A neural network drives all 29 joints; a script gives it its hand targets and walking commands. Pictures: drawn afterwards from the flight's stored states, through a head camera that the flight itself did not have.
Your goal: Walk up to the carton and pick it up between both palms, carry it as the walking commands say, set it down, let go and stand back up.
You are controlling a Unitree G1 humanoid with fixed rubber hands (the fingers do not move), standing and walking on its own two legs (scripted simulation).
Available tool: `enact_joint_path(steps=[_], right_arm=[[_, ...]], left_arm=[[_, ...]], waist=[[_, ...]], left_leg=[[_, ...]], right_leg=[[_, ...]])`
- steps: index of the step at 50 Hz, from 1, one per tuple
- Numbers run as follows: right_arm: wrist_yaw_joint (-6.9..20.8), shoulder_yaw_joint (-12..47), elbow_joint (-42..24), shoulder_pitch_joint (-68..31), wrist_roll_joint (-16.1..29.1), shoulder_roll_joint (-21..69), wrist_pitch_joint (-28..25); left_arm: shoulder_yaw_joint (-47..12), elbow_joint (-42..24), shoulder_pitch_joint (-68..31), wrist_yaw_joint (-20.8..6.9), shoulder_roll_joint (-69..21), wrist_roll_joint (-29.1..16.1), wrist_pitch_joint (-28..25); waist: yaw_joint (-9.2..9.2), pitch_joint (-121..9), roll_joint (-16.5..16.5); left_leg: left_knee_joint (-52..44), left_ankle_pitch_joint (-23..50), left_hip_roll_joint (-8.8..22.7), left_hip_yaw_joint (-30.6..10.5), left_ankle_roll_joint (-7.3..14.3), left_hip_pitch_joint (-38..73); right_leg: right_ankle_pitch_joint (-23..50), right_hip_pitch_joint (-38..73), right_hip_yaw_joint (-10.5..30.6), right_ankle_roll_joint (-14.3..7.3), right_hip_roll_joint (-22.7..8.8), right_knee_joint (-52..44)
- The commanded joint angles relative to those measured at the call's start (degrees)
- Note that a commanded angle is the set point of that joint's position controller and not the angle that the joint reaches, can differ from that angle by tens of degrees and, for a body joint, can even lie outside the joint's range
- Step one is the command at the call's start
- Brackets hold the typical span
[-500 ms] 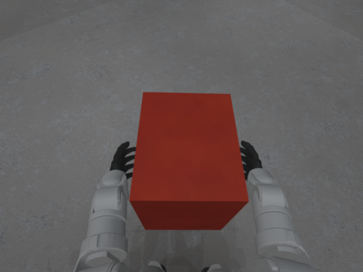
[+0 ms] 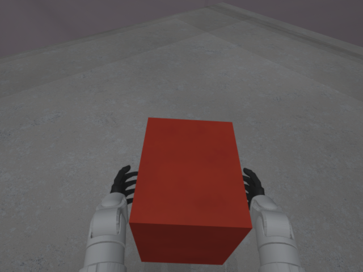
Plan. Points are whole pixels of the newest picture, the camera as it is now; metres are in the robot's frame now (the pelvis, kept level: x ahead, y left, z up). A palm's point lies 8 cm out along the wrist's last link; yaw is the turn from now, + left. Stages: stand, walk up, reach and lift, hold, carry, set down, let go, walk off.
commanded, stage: reach and lift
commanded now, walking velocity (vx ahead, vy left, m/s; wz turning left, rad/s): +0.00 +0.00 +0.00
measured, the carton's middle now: (186, 192) +0.35 +0.01 -0.05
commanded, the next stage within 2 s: hold in 1.22 s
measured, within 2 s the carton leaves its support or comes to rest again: neither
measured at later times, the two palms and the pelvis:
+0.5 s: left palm (114, 200) +0.28 +0.16 +0.04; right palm (259, 199) +0.29 -0.15 +0.04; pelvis -0.01 +0.00 +0.00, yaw +0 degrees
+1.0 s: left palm (117, 198) +0.28 +0.16 +0.04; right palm (263, 201) +0.28 -0.16 +0.04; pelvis +0.00 +0.00 +0.01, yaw +0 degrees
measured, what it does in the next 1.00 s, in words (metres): stands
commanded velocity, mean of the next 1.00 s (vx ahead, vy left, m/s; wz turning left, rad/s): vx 0.00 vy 0.00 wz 0.00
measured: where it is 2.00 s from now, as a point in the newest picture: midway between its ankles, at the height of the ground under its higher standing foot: outside the picture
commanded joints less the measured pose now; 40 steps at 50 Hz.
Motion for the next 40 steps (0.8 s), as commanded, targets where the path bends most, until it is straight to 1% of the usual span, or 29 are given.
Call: enact_joint_path(steps=[1,3,4,5,6,7,9,11,13,14,15,17,19,21,22,23,24,26,28,29,31,32,34,35,36,37,38,39,40], right_arm=[[13.2,38.6,-5.4,-38.9,11.0,55.7,-0.6],[13.1,37.7,-2.0,-39.0,10.9,55.3,1.0],[13.3,39.2,-5.7,-37.1,11.8,56.1,0.7],[13.1,40.0,-3.9,-36.5,12.3,57.3,1.8],[13.0,41.1,-5.0,-36.7,13.4,57.0,1.9],[12.6,40.1,-4.8,-34.5,12.9,57.4,2.8],[12.4,36.8,-3.2,-31.5,11.0,55.5,4.0],[12.2,36.0,-4.2,-33.7,11.5,54.2,4.5],[11.8,37.1,-6.4,-30.1,11.2,55.7,5.2],[11.6,33.7,-4.0,-30.4,9.8,52.4,6.1],[11.8,37.0,-6.4,-30.5,11.9,55.2,5.9],[12.0,35.3,-4.4,-31.3,11.8,54.1,6.4],[12.3,34.9,-3.9,-32.3,12.1,53.5,6.1],[12.6,41.3,-10.5,-39.7,15.7,56.8,5.2],[12.3,38.8,-7.9,-35.7,14.0,56.4,5.9],[12.5,37.8,-6.8,-34.8,13.0,54.9,6.2],[12.2,36.9,-6.7,-37.0,13.1,54.7,6.1],[12.3,36.5,-8.2,-37.3,12.7,54.5,5.5],[12.0,37.5,-7.7,-35.9,13.1,55.6,5.7],[11.9,35.4,-5.4,-35.3,12.0,54.4,6.5],[12.3,34.3,-4.1,-35.3,12.1,54.5,6.3],[11.7,33.8,-4.4,-34.2,11.1,53.2,6.3],[11.9,33.9,-5.3,-33.6,12.0,53.6,6.4],[12.1,33.4,-4.0,-31.6,11.0,53.6,6.4],[12.0,34.5,-7.4,-35.0,12.1,52.9,6.3],[12.0,33.0,-3.3,-31.2,10.9,53.2,7.1],[12.0,34.0,-6.8,-30.1,10.8,51.7,7.1],[11.5,34.6,-7.0,-28.4,10.5,52.3,7.4],[11.6,35.5,-8.5,-29.5,11.8,53.7,7.3]], left_arm=[[-37.0,-2.5,-36.1,-13.5,-54.2,-13.0,-0.8],[-36.2,-0.3,-35.2,-13.5,-53.2,-12.7,1.0],[-39.9,-6.5,-37.5,-13.6,-55.1,-15.4,0.5],[-40.4,-8.2,-39.8,-13.5,-53.6,-15.5,0.9],[-41.6,-8.1,-38.1,-13.2,-54.0,-16.5,1.2],[-42.2,-8.0,-36.8,-13.2,-53.8,-17.5,2.0],[-39.3,-5.2,-34.0,-13.4,-53.3,-14.7,4.2],[-38.9,-2.3,-32.8,-13.8,-52.3,-15.2,4.8],[-40.6,-9.1,-34.3,-14.0,-51.5,-16.8,4.5],[-37.5,-2.3,-31.1,-14.3,-51.1,-14.8,5.6],[-41.0,-6.5,-34.2,-14.7,-50.8,-16.8,5.2],[-38.3,-4.8,-34.2,-14.4,-50.3,-14.9,5.4],[-38.9,-4.1,-35.1,-14.0,-51.8,-15.6,5.4],[-41.0,-9.4,-37.0,-13.7,-52.4,-16.7,4.4],[-41.2,-9.5,-38.2,-13.4,-50.9,-16.0,4.2],[-40.6,-9.6,-38.9,-13.2,-51.6,-16.8,4.0],[-38.1,-5.2,-36.7,-13.5,-51.1,-15.9,4.4],[-40.1,-9.6,-39.8,-13.3,-51.0,-16.5,4.0],[-42.2,-9.6,-40.0,-13.4,-52.3,-18.1,4.1],[-37.3,-5.0,-35.1,-13.1,-50.5,-14.6,5.0],[-38.3,-5.8,-38.1,-12.9,-51.7,-14.8,4.6],[-38.2,-4.2,-35.7,-12.6,-51.6,-14.5,5.1],[-39.0,-4.3,-35.6,-13.0,-52.2,-14.9,5.5],[-39.5,-8.4,-36.9,-12.9,-51.6,-14.9,5.1],[-39.3,-5.5,-34.9,-13.1,-52.4,-15.1,5.3],[-38.8,-5.6,-34.9,-12.8,-52.1,-14.7,5.6],[-38.0,-5.6,-30.6,-12.7,-51.0,-13.4,5.6],[-38.3,-7.2,-29.8,-12.9,-50.4,-14.5,5.4],[-40.4,-9.2,-32.8,-13.2,-51.7,-15.5,5.3]], waist=[[1.33,-19.4,-1.5],[1.41,-15.5,-2.1],[-0.37,-21.8,-1.6],[1.64,-24.0,-0.9],[1.02,-24.7,-0.5],[-0.64,-22.6,-4.1],[-0.65,-16.6,1.8],[-0.93,-14.5,-1.1],[-1.96,-14.1,-1.8],[-2.24,-7.6,0.2],[-2.74,-13.2,-1.6],[-1.14,-7.9,1.8],[-1.89,-10.1,0.8],[1.36,-18.7,1.5],[1.39,-15.8,2.5],[-0.42,-17.4,-1.2],[0.75,-15.2,-1.1],[0.24,-16.2,0.4],[-1.15,-19.1,-3.2],[0.96,-15.0,-2.7],[-0.44,-14.5,1.8],[-1.79,-12.5,-0.4],[-1.17,-12.5,4.0],[-1.23,-15.6,3.4],[-1.72,-14.4,1.8],[-2.63,-12.4,-0.3],[-0.88,-12.8,0.1],[-1.27,-13.8,-2.6],[-2.03,-16.7,0.0]], left_leg=[[-2.7,7.5,-3.3,3.5,-1.0,9.2],[-3.8,4.3,-3.4,4.5,-1.1,7.8],[-3.7,8.5,-3.3,3.6,-1.5,10.7],[-3.4,8.4,-3.7,4.8,-1.4,10.6],[-3.8,9.7,-2.9,3.7,-1.3,12.1],[-3.9,12.0,-3.2,4.1,-1.1,14.9],[-5.9,8.7,-4.1,4.2,-1.5,10.0],[-6.0,9.2,-4.2,4.5,-1.4,12.3],[-7.0,10.0,-3.7,3.8,-1.0,11.5],[-7.6,6.5,-3.9,4.3,-1.1,10.5],[-7.3,7.9,-4.5,4.4,-1.3,12.9],[-7.8,4.0,-4.3,4.5,-0.9,10.3],[-7.6,5.4,-3.8,3.9,-1.3,12.8],[-7.0,8.1,-4.2,4.1,-1.1,13.1],[-7.2,7.3,-4.4,4.8,-0.8,12.5],[-7.2,8.3,-3.2,3.7,-1.0,13.9],[-7.0,6.7,-3.6,4.5,-1.1,13.8],[-6.6,5.2,-3.6,4.1,-1.3,11.4],[-6.6,6.0,-3.9,4.4,-1.1,14.1],[-7.1,5.5,-3.8,4.1,-0.6,12.4],[-7.5,5.9,-3.5,4.1,-1.3,13.0],[-7.4,7.7,-3.7,3.7,-1.2,15.3],[-7.8,8.4,-3.8,4.5,-1.6,13.5],[-6.9,11.4,-3.6,3.9,-1.9,15.2],[-7.2,9.5,-3.9,3.8,-1.4,14.9],[-7.7,9.8,-3.4,3.5,-1.6,15.1],[-8.1,13.7,-3.6,4.0,-1.8,15.2],[-7.9,15.1,-3.5,3.4,-1.5,17.1],[-7.5,15.8,-4.0,4.0,-1.6,17.5]], right_leg=[[5.6,5.5,-3.9,-1.2,3.1,-2.6],[2.5,4.9,-3.9,-1.0,3.2,-4.0],[7.2,9.2,-4.6,-1.3,3.5,-3.2],[7.6,10.7,-3.6,-0.9,3.2,-3.3],[9.2,11.8,-3.6,-1.1,3.2,-2.9],[10.7,10.0,-3.7,-0.5,3.0,-3.9],[9.4,12.8,-3.6,-1.6,2.8,-5.8],[8.6,10.8,-3.8,-1.1,3.0,-6.1],[10.2,13.0,-4.3,-0.9,3.4,-6.3],[7.7,11.1,-3.8,-1.1,2.3,-7.7],[9.5,14.6,-4.4,-0.5,2.9,-7.9],[5.0,11.7,-3.5,-1.0,2.4,-8.0],[5.4,11.2,-4.4,-1.1,2.9,-7.1],[9.6,17.6,-4.1,-0.6,3.2,-5.8],[7.8,14.4,-3.6,-0.5,3.1,-6.6],[8.1,13.6,-4.4,-0.2,3.7,-6.2],[6.1,12.1,-3.6,-0.3,2.8,-7.1],[5.6,13.7,-3.8,-0.8,3.2,-6.2],[5.8,14.5,-4.0,-0.2,3.2,-6.5],[6.0,14.0,-3.4,-0.2,2.5,-6.8],[6.2,12.0,-3.7,-1.2,3.3,-6.4],[7.4,10.4,-3.9,-1.1,3.0,-7.1],[9.1,13.8,-3.8,-1.3,2.9,-7.2],[11.0,13.5,-3.6,-1.2,3.3,-6.6],[9.2,13.6,-4.9,-0.6,3.5,-6.9],[9.1,12.4,-4.7,-0.7,3.5,-7.4],[13.3,14.5,-4.7,-0.5,3.9,-7.6],[14.4,13.9,-4.8,-0.2,4.0,-7.4],[15.7,16.0,-4.6,0.0,4.0,-7.2]])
